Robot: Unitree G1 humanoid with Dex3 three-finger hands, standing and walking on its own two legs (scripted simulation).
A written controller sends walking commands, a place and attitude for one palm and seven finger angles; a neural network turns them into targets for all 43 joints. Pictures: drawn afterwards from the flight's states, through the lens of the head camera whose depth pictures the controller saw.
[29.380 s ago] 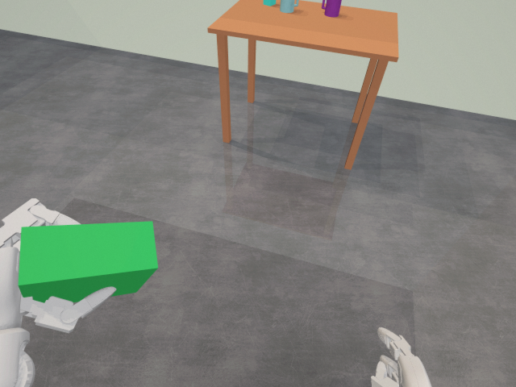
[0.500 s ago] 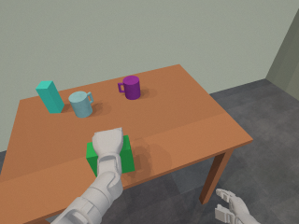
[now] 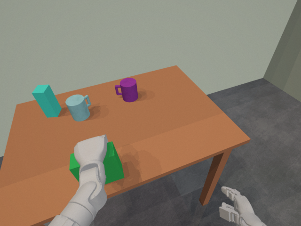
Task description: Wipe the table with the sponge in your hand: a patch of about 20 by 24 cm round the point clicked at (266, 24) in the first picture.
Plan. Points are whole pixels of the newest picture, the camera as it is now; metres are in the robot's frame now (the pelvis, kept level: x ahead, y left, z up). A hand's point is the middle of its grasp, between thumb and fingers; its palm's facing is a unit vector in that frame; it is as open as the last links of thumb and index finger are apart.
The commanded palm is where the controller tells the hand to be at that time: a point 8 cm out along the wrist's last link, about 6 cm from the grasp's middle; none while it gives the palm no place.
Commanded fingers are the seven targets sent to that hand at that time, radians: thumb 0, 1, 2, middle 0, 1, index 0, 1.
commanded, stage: slide back across to the middle lane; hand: left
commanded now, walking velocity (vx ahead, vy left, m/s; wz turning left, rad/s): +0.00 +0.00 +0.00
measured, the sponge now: (100, 170) +0.29 +0.20 -0.04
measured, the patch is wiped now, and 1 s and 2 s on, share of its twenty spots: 1.00 1.00 1.00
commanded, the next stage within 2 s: wipe forward along the middle lane in 0.20 s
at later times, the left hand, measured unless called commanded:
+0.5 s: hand (80, 164) +0.28 +0.25 +0.01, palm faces -0.07 -0.09 -0.99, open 9.8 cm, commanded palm +0.26 +0.25 +0.05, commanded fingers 0.00 0.10 1.30 -1.20 -1.60 -1.20 -1.60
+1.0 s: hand (77, 151) +0.33 +0.28 +0.00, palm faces -0.06 -0.03 -1.00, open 9.8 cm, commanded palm +0.30 +0.27 +0.04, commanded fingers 0.00 0.10 1.30 -1.20 -1.60 -1.20 -1.60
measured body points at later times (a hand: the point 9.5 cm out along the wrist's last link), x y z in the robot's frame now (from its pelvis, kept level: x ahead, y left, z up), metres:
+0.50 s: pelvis +0.00 +0.00 +0.00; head -0.01 -0.03 +0.45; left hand +0.28 +0.25 +0.06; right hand +0.22 -0.22 -0.10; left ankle +0.00 +0.11 -0.74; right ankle -0.01 -0.08 -0.74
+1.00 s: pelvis -0.02 +0.01 -0.01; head +0.00 -0.01 +0.44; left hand +0.32 +0.28 +0.06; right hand +0.14 -0.23 -0.13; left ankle +0.00 +0.11 -0.74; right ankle -0.01 -0.08 -0.74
